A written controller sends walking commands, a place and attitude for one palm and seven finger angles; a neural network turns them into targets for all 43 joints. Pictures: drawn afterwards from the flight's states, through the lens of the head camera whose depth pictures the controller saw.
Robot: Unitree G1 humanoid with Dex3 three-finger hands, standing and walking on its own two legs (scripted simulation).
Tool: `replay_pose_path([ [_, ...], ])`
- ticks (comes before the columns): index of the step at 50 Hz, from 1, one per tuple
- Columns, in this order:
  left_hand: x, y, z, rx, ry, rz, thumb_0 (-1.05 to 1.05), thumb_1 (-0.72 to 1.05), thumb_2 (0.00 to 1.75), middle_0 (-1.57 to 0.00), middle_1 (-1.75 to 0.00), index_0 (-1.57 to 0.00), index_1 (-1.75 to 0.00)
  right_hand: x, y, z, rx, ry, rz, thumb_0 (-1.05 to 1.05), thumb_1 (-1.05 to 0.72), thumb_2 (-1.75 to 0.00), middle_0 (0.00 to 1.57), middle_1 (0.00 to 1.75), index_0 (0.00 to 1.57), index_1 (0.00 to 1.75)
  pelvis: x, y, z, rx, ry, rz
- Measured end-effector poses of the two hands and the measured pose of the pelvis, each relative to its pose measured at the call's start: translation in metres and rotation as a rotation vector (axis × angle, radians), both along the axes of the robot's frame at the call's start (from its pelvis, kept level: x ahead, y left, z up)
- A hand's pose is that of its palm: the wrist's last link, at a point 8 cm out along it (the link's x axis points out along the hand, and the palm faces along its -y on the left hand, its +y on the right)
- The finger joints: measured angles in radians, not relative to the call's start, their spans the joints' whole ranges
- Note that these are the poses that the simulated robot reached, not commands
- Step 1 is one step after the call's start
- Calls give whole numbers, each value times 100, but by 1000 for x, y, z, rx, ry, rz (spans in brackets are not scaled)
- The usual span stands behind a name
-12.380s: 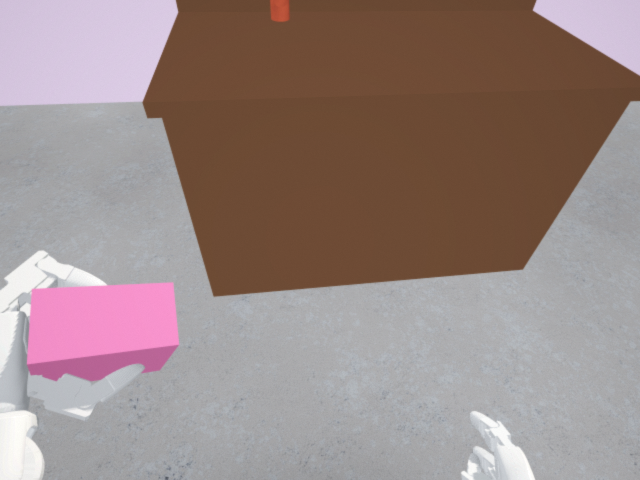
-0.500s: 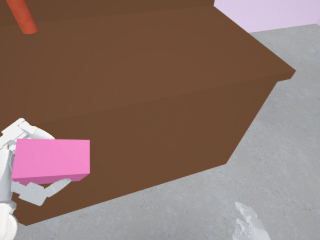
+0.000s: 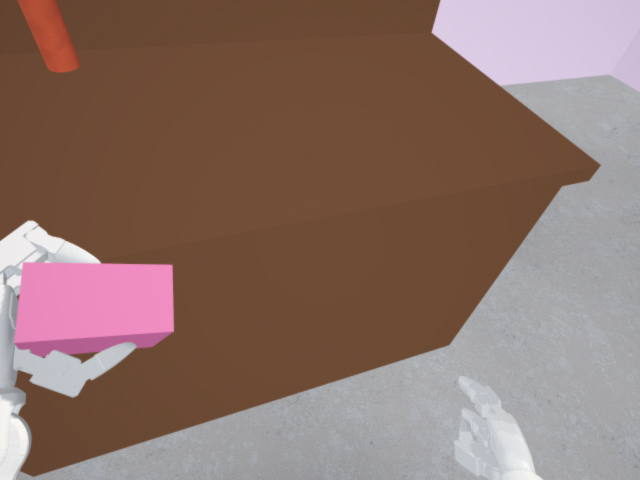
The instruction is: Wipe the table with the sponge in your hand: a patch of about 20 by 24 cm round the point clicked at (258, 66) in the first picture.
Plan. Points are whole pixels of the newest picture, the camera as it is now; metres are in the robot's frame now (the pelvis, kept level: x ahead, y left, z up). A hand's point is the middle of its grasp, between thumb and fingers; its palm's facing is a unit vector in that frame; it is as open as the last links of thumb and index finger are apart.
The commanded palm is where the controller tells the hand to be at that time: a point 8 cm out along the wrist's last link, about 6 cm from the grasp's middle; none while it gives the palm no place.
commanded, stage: shuffle to correct the standing spot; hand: left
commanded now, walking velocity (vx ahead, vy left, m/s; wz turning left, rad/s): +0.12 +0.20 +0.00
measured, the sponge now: (119, 310) +0.23 +0.22 +0.15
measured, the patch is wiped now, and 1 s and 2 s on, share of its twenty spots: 0.00 0.00 0.00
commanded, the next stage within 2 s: come to a stop and stand still in 1.34 s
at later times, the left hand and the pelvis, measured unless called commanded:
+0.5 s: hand out of the picture +0.21 +0.31 +0.18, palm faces +0.40 -0.83 -0.40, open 10.3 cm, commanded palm +0.16 +0.35 +0.19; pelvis +0.00 +0.06 -0.01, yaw +1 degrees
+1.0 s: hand out of the picture +0.25 +0.41 +0.17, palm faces +0.34 -0.79 -0.50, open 10.3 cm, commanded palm +0.20 +0.44 +0.19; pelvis +0.03 +0.17 +0.01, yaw -4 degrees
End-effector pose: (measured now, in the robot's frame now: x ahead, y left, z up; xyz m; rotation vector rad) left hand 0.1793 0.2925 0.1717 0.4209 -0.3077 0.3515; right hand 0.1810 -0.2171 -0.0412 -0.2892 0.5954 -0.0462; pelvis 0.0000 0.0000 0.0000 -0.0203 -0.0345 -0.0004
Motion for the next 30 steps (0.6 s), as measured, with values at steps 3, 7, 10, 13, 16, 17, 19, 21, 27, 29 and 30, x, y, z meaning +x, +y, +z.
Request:
replay_pose_path([
  [3, 4, 6, 1, 10, -8, -3, -1, -52, 101, -71, -135, -73, -134, -3, 4, -8, 3, 31, -10, 1, -90, -90, 20, 30, 20, 30, 4, 6, -3, -4, -3, 0],
  [7, 8, 11, 2, 24, -21, -13, -1, -52, 101, -71, -135, -73, -134, -8, 8, -20, 9, 80, -23, 1, -90, -90, 20, 30, 20, 30, 8, 14, -7, -10, -4, 5],
  [10, 8, 17, 2, 39, -33, -19, -1, -52, 101, -71, -135, -73, -134, -11, 12, -28, 12, 110, -33, 1, -90, -90, 20, 30, 20, 30, 8, 20, -11, -16, -2, 13],
  [13, 5, 24, 2, 54, -54, -23, -1, -52, 101, -71, -135, -73, -134, -14, 16, -35, 9, 131, -41, 1, -90, -90, 20, 30, 20, 30, 7, 28, -16, -15, 1, 17],
  [16, 3, 33, 3, 67, -79, -26, -1, -52, 101, -71, -135, -73, -134, -16, 22, -42, 6, 141, -55, 1, -90, -90, 20, 30, 20, 30, 4, 37, -22, -7, 1, 1],
  [17, 3, 36, 3, 68, -81, -25, -1, -52, 101, -71, -135, -73, -134, -17, 25, -43, 10, 141, -64, 1, -90, -90, 20, 30, 20, 30, 4, 41, -23, -2, -6, -10],
  [19, 5, 41, 7, 62, -65, -18, -1, -52, 101, -71, -135, -73, -134, -19, 32, -43, 28, 136, -71, 1, -91, -90, 20, 30, 20, 30, 5, 47, -18, 7, -25, -26],
  [21, 5, 45, 13, 65, -42, -11, -1, -52, 101, -71, -135, -73, -134, -20, 41, -41, 57, 134, -48, 1, -91, -90, 20, 30, 20, 30, 3, 52, -12, 8, -34, 26],
  [27, -14, 66, 21, 90, -58, -14, -1, -52, 101, -71, -135, -73, -134, -22, 63, -34, 52, 170, -37, 1, -91, -90, 20, 30, 20, 30, 0, 72, -6, 36, -37, -36],
  [29, -8, 73, 19, 64, -69, -27, -1, -52, 101, -71, -135, -73, -134, -24, 71, -30, 38, 144, -63, 1, -91, -90, 20, 30, 20, 30, 3, 84, -6, 47, -34, -57],
  [30, -2, 77, 17, 54, -80, -40, -1, -52, 101, -71, -135, -73, -134, -24, 75, -30, 27, 122, -77, 1, -91, -90, 20, 30, 20, 30, 5, 92, -8, 47, -35, -60],
])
